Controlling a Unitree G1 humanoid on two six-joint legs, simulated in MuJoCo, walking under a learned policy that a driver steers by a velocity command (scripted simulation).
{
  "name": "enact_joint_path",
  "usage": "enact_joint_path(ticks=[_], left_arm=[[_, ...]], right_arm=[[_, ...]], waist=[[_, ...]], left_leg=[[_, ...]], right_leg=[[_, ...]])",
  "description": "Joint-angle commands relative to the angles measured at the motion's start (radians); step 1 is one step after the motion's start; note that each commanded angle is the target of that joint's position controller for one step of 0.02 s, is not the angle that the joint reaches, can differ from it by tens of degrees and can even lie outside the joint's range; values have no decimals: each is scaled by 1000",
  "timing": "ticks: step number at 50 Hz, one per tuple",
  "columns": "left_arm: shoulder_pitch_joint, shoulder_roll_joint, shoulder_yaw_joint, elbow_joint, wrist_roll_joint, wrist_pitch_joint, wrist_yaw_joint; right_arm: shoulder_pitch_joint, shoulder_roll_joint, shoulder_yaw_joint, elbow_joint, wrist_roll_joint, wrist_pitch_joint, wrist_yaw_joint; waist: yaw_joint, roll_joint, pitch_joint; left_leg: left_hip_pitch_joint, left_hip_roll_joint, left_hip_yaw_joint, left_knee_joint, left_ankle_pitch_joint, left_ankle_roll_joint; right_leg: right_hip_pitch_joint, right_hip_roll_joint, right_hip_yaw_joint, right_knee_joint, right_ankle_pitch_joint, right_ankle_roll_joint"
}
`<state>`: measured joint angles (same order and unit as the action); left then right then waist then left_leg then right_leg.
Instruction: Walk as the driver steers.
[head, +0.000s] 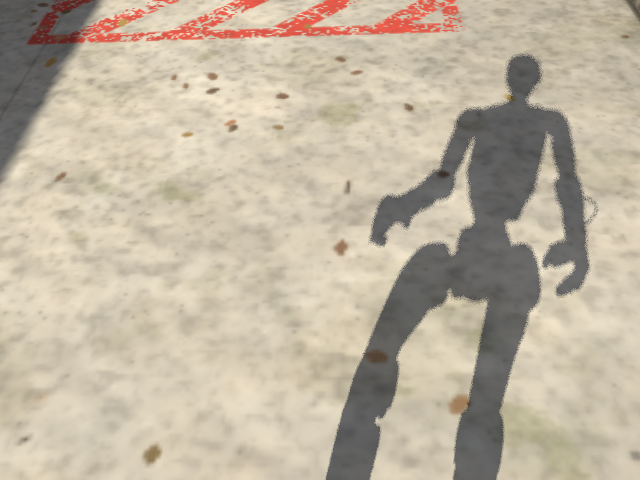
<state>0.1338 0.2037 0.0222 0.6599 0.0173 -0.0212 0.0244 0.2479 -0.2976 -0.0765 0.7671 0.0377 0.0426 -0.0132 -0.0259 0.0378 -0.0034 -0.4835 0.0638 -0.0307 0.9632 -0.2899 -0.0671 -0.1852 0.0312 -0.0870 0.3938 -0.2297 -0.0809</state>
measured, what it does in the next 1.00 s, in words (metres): walks ahead, turning left: left foot, then right foot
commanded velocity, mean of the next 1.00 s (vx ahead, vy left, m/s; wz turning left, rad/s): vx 0.84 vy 0.00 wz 0.28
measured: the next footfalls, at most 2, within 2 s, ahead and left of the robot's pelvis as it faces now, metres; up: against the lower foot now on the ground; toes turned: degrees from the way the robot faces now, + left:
left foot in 0.44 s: +0.30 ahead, +0.27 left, +0.00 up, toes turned +28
right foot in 0.92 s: +0.74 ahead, +0.42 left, +0.00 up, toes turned +19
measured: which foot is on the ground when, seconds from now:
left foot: up 0.00-0.42, down 0.44-0.92, up 0.94-1.00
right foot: down 0.00-0.42, up 0.44-0.90, down 0.92-1.00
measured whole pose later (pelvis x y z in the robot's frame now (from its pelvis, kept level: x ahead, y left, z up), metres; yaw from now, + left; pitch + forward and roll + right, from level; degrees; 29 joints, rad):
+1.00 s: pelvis +0.63 +0.39 -0.04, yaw +16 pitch -1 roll -1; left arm 0.37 0.31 0.06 0.89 0.01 -0.02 -0.02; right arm 0.23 -0.25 0.00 0.79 -0.04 -0.08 -0.01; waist 0.08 -0.02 0.05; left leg -0.23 -0.09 0.01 1.48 -0.35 0.00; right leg -0.42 0.19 -0.09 0.65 -0.22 -0.22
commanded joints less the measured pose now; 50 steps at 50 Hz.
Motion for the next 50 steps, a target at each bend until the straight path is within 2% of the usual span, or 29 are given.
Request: enact_joint_path(ticks=[1,6,7,9,11,16,18,20,21,22,23,24,25,26,27,29,32,35,36,40,42,43,44,45,46,47,48,49,50], left_arm=[[114,217,82,7,-18,-38,13],[97,190,85,28,-9,-80,11],[166,191,75,58,37,-71,-9],[176,196,79,68,37,-75,-20],[175,208,82,77,33,-82,-18],[222,233,89,118,37,-80,-10],[230,247,90,135,36,-67,-13],[225,300,98,144,26,-49,-18],[202,333,103,135,11,-35,-27],[182,317,91,116,10,-33,-36],[193,116,41,30,25,-47,-56],[44,174,42,-41,40,-70,-55],[-35,211,44,-72,32,-82,-52],[49,195,33,-30,23,-93,-45],[105,192,29,11,27,-89,-41],[182,179,21,64,35,-51,-53],[101,154,14,63,12,-9,-70],[-33,132,7,45,-18,-15,-78],[-54,122,3,41,-25,-20,-83],[-64,117,-9,54,-18,-35,-101],[57,158,1,102,-18,-24,-93],[163,196,15,136,-18,-16,-84],[335,247,37,184,-16,-10,-77],[565,289,62,248,-17,-3,-67],[703,301,83,295,-29,1,-51],[587,274,74,316,-20,13,-43],[417,298,74,243,0,4,-36],[353,246,75,199,2,2,-32],[301,195,65,199,6,-1,-33]], right_arm=[[-111,-127,-40,-110,5,-42,-3],[-72,-74,-38,-108,1,-64,17],[-96,-68,-35,-100,-109,-23,66],[-130,-51,-30,-125,-81,0,107],[-155,-56,-26,-142,-67,1,121],[-257,-61,-7,-179,-69,-6,127],[-261,-62,1,-184,-66,-6,119],[-113,-91,-12,-147,-49,-11,90],[73,-119,-31,-98,-39,-24,73],[324,-187,-66,-11,-50,-31,54],[234,-349,-94,-10,-57,-22,37],[212,-359,-95,-65,-45,-25,41],[195,-334,-88,-51,-59,-25,39],[200,-277,-73,-35,-63,-37,28],[134,-213,-53,-44,-70,-54,22],[48,-121,-15,-61,-63,-87,23],[113,-119,-7,-22,-53,-131,35],[195,-100,4,12,-56,-152,42],[196,-97,10,18,-55,-158,39],[170,-95,31,38,-51,-177,14],[127,-149,17,34,-60,-173,-15],[104,-174,8,31,-68,-158,-31],[56,-197,-2,19,-82,-137,-43],[-44,-218,-12,-5,-92,-119,-50],[-147,-189,-11,-14,-81,-111,-37],[-193,30,51,-86,-100,-139,-9],[-15,68,81,-167,-55,-153,7],[-28,-21,86,-158,-84,-178,19],[-77,-78,75,-144,-97,-183,26]], waist=[[90,-129,65],[64,-120,47],[79,-39,56],[79,-121,83],[65,-138,101],[76,-128,165],[62,-125,165],[-26,-133,47],[-129,-112,-56],[-239,-35,-181],[-100,317,-136],[-131,158,-206],[-122,64,-113],[-69,11,-61],[-15,-44,-30],[48,-22,-8],[36,-39,101],[-21,-40,165],[-23,-23,160],[17,3,102],[92,66,5],[153,86,-48],[247,90,-111],[374,86,-146],[452,-60,-111],[262,-330,13],[89,-332,-170],[94,-110,-141],[50,85,-9]], left_leg=[[-436,44,-104,76,14,25],[-463,89,-49,145,119,16],[-408,46,31,151,104,19],[-406,64,37,122,156,37],[-406,83,36,74,194,63],[-374,90,116,-91,127,158],[-290,53,179,-153,44,209],[-12,-83,271,-159,-91,265],[238,-155,278,-194,-89,288],[604,-177,167,-265,-112,309],[764,91,-412,-535,-507,391],[768,174,-807,-727,-550,429],[746,192,-727,-736,-420,400],[635,200,-616,-726,-288,380],[503,158,-488,-708,-213,338],[331,90,-337,-747,-138,295],[312,64,-181,-836,108,244],[376,3,27,-870,471,153],[389,-4,82,-877,572,125],[481,22,208,-899,1094,62],[598,62,234,-774,1436,38],[635,82,235,-635,1591,28],[621,94,231,-403,1665,24],[519,92,220,-56,1607,29],[317,-65,242,479,873,47],[-190,-221,122,834,-204,48],[-404,-186,-93,895,-229,39],[-396,-126,-145,747,-122,77],[-331,-76,-124,615,-38,93]], right_leg=[[295,-424,414,-302,-447,-132],[288,-376,179,-314,-297,-79],[220,-352,101,-327,-297,-65],[181,-343,37,-324,-278,-48],[182,-366,0,-334,-284,-38],[285,-389,-131,-345,-206,-21],[317,-373,-205,-277,43,-8],[305,-356,-267,4,717,-1],[217,-355,-272,283,933,-1],[-27,-318,-257,655,770,37],[-507,-109,-176,995,-269,116],[-646,-35,95,1131,-261,137],[-732,-87,136,1126,-163,114],[-684,-140,120,1050,-83,90],[-592,-185,118,976,-30,78],[-458,-221,130,901,23,72],[-551,-222,92,797,106,66],[-607,-130,76,623,224,30],[-587,-95,59,550,270,19],[-391,0,-91,306,433,-33],[-248,60,-118,285,418,-46],[-152,99,-130,293,359,-56],[-2,127,-118,298,286,-79],[170,78,-31,245,241,-139],[305,14,66,115,241,-214],[408,-34,252,315,379,-251],[531,-207,755,97,66,-432],[424,-266,940,-152,-314,-409],[207,-231,874,-222,-401,-335]])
